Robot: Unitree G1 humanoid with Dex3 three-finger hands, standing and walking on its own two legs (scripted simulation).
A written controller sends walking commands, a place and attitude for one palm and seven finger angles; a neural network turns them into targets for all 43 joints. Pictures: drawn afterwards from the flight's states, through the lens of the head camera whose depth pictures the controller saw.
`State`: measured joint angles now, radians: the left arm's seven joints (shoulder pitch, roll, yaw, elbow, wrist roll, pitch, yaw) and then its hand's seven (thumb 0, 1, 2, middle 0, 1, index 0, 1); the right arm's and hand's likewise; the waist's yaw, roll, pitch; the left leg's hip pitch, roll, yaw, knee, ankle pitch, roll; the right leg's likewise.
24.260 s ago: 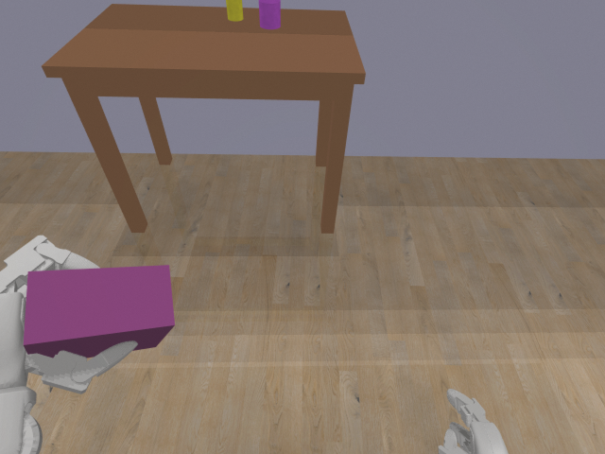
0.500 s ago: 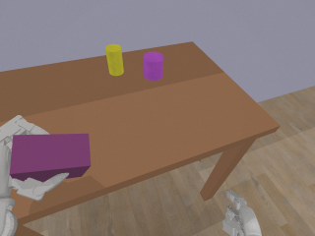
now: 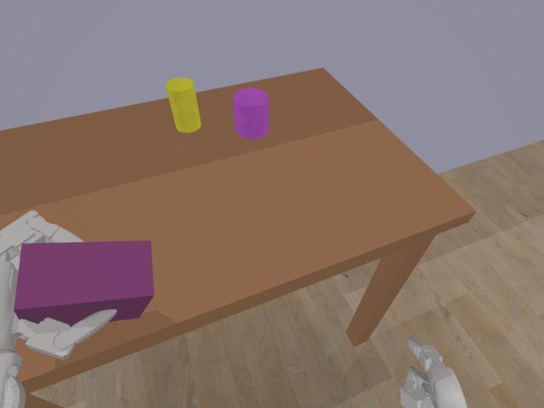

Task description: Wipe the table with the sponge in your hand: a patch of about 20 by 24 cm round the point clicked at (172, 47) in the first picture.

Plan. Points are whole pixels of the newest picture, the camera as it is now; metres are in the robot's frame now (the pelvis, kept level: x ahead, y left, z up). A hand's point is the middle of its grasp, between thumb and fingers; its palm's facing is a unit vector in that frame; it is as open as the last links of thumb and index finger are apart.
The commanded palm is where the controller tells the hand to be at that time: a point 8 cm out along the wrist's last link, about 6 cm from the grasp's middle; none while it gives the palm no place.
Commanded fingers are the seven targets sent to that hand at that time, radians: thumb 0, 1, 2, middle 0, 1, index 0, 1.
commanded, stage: come to a stop and stand still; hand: left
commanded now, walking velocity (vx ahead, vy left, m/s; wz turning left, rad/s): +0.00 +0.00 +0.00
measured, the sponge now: (108, 284) +0.23 +0.20 +0.14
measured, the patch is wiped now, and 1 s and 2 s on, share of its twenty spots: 0.00 0.00 0.00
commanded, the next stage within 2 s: look again from close up in 1.12 s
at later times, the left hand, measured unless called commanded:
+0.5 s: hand out of the picture +0.24 +0.32 +0.16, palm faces +0.35 -0.85 -0.40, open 9.9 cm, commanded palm +0.17 +0.34 +0.18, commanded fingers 0.00 0.10 1.30 -1.20 -1.60 -1.20 -1.60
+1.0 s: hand out of the picture +0.20 +0.33 +0.16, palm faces +0.38 -0.86 -0.35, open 9.9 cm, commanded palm +0.15 +0.36 +0.18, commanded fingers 0.00 0.10 1.30 -1.20 -1.60 -1.20 -1.60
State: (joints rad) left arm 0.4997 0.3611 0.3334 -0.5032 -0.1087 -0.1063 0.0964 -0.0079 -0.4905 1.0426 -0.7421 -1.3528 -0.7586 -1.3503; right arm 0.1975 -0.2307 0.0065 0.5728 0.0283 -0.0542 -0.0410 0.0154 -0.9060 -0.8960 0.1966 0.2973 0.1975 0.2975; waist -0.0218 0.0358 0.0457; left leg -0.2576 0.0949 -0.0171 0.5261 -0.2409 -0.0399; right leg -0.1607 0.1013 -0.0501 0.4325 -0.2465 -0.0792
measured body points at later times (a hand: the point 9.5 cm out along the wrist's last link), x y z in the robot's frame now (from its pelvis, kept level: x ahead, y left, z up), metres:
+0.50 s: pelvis +0.00 +0.06 +0.00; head +0.04 +0.10 +0.45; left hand +0.21 +0.36 +0.18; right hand +0.18 -0.17 -0.06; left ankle +0.03 +0.16 -0.74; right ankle -0.01 -0.07 -0.74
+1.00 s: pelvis -0.02 +0.09 +0.00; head +0.00 +0.11 +0.45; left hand +0.18 +0.38 +0.18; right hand +0.16 -0.13 -0.06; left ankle +0.03 +0.16 -0.74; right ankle -0.01 -0.07 -0.74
